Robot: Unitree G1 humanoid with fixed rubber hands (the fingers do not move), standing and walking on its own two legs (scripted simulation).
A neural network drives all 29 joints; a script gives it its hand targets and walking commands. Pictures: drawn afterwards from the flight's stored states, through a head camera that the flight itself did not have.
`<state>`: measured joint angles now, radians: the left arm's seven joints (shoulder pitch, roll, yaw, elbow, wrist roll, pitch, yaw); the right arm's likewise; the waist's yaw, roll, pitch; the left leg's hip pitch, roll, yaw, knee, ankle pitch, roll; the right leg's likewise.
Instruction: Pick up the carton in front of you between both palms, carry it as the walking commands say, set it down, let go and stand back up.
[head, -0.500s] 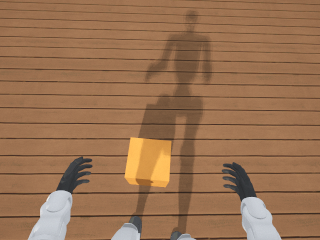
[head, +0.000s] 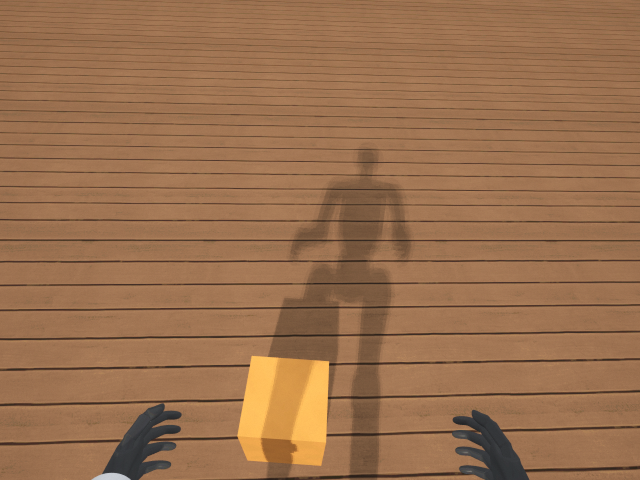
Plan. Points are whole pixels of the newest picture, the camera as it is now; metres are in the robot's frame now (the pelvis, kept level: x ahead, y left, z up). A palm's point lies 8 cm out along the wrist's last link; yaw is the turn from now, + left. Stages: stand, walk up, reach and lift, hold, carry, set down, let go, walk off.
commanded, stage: let go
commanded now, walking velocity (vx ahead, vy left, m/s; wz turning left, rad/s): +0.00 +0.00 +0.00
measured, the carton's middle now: (287, 412) +0.42 +0.07 -0.65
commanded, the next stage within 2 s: stand in 0.14 s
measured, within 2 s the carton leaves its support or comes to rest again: neither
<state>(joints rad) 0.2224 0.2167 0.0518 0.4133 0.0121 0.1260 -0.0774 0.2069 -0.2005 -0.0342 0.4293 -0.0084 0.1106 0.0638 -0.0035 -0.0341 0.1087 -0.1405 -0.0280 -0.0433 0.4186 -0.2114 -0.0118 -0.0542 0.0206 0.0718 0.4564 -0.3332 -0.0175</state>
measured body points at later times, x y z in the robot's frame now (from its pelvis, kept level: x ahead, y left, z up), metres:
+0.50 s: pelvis +0.01 +0.01 -0.01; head +0.02 +0.02 +0.44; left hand +0.14 +0.30 -0.11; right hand +0.14 -0.27 -0.10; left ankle +0.01 +0.13 -0.74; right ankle -0.05 -0.11 -0.74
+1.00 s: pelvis -0.01 +0.01 +0.00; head -0.01 +0.02 +0.45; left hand +0.10 +0.30 -0.12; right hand +0.10 -0.27 -0.11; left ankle +0.01 +0.13 -0.74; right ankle -0.05 -0.11 -0.74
